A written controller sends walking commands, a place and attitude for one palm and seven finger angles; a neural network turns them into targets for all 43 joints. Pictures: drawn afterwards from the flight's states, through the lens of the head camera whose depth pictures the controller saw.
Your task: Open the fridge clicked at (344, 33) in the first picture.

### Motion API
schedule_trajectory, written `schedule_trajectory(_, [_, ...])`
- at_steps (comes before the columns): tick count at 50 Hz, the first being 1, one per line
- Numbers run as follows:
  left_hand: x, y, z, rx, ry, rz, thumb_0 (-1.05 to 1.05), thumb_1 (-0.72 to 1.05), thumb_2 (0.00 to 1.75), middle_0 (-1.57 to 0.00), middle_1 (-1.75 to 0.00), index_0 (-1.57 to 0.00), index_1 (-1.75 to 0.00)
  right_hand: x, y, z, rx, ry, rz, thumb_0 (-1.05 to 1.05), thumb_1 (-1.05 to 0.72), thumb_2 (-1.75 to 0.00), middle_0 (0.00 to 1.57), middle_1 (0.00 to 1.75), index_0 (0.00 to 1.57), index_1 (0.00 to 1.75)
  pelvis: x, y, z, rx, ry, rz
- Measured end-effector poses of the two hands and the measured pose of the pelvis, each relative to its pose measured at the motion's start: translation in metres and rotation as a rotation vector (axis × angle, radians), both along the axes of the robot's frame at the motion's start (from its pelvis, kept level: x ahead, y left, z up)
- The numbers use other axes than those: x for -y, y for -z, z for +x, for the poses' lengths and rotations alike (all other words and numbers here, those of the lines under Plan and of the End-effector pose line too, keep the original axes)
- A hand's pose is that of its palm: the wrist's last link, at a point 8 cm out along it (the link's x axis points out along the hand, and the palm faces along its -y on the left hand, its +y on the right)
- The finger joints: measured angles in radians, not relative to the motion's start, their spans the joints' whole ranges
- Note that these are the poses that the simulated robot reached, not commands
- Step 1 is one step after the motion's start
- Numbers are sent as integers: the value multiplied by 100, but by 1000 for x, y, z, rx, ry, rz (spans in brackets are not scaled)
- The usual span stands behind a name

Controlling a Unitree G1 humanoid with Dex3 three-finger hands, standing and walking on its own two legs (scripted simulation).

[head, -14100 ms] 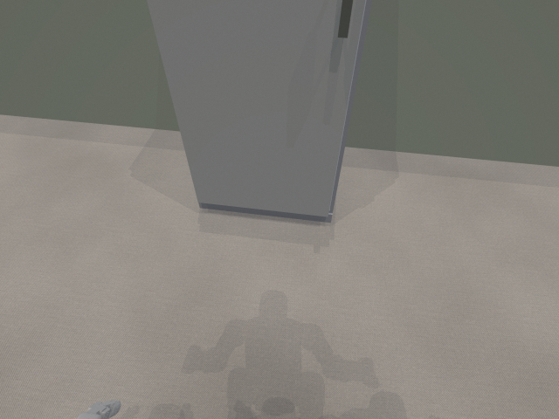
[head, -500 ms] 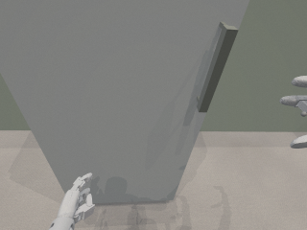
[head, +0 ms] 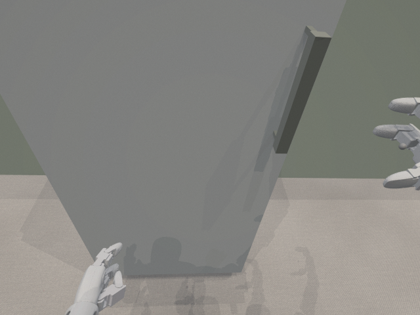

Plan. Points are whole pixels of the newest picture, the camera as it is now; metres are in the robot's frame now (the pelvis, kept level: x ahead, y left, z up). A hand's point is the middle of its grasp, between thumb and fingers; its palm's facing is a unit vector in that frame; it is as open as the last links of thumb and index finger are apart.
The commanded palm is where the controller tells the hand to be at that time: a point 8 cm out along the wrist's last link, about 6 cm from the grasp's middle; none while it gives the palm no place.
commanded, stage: move the hooked fingers beside the handle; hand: right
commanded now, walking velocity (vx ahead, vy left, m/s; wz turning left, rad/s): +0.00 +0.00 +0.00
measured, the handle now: (293, 96) +0.45 -0.13 +0.24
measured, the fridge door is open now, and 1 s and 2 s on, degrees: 0 0 0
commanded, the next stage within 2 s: feel for the door with the fingertips in 1.86 s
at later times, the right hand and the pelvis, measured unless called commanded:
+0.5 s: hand (372, 131) +0.36 -0.24 +0.24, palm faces +0.02 +1.00 -0.07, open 14.0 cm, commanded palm +0.32 -0.28 +0.25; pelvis +0.01 +0.00 +0.00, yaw +0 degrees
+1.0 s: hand (344, 116) +0.39 -0.21 +0.24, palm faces +0.00 +1.00 -0.05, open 14.0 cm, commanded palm +0.36 -0.26 +0.24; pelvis +0.00 +0.00 +0.00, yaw +1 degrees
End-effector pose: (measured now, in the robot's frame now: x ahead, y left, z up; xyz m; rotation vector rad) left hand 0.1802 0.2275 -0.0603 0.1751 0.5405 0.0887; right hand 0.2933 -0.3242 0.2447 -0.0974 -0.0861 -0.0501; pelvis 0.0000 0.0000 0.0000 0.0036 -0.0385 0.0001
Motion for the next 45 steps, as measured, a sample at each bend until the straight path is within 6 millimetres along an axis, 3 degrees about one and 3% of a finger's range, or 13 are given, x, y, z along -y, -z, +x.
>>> schedule_trajectory(14, [3, 5, -5, -31, -26, -8, 2, 90, 89, -20, -30, -20, -30, -21, 1, 29, 1, -40, 9, -1, 50, -30, 30, 120, 30, 120, 5, -1, 4, -11, -7, -2])
schedule_trajectory(33, [-1, 6, -3, -56, -40, -2, 2, 90, 89, -20, -30, -20, -30, -36, 4, 48, -13, -40, 32, -1, 50, -30, 30, 120, 30, 120, 4, -1, 7, -17, -6, -2])
schedule_trajectory(45, [-5, 11, -14, -92, -63, -3, 1, 90, 89, -20, -30, -20, -30, -56, 5, 69, -40, -53, 49, -1, 50, -30, 30, 120, 30, 120, 2, -2, 4, -21, -6, -5])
